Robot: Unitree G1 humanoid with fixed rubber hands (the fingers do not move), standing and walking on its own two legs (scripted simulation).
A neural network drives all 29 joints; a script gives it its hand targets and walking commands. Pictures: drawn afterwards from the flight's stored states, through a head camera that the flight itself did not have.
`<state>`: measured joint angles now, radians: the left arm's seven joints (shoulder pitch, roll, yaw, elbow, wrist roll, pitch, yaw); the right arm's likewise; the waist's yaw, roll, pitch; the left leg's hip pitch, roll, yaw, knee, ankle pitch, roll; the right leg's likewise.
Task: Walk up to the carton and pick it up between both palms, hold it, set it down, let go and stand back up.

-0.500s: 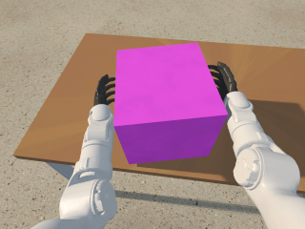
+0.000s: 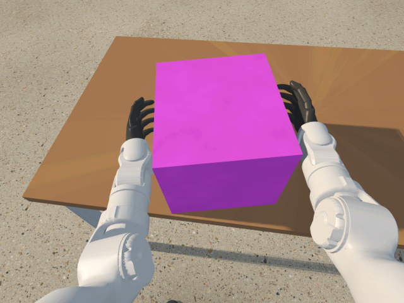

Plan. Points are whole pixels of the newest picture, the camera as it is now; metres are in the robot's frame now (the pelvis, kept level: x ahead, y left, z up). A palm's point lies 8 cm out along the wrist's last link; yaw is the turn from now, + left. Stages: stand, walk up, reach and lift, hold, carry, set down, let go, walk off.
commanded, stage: set down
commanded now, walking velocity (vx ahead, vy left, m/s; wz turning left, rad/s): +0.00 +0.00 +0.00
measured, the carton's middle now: (217, 135) +0.46 +0.04 +0.01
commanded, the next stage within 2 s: none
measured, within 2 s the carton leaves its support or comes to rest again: neither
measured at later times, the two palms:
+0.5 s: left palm (136, 136) +0.39 +0.20 +0.07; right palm (303, 125) +0.46 -0.14 +0.08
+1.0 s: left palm (136, 137) +0.39 +0.20 +0.07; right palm (303, 124) +0.46 -0.14 +0.08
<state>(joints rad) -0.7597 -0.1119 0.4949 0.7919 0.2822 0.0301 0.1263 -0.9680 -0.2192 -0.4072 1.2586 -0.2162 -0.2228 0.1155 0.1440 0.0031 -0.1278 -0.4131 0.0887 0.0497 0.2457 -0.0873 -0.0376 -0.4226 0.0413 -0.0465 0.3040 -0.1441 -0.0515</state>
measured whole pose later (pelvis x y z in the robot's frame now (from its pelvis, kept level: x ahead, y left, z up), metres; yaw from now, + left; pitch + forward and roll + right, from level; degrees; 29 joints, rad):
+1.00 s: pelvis +0.01 +0.01 +0.00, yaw +0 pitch +13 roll +1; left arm -0.70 -0.18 0.53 0.66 0.38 0.07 0.09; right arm -0.89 -0.17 -0.54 1.14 -0.31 -0.20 0.19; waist 0.12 -0.01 -0.10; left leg -0.36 0.07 0.06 0.25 -0.11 -0.04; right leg -0.37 0.02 -0.04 0.32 -0.17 -0.04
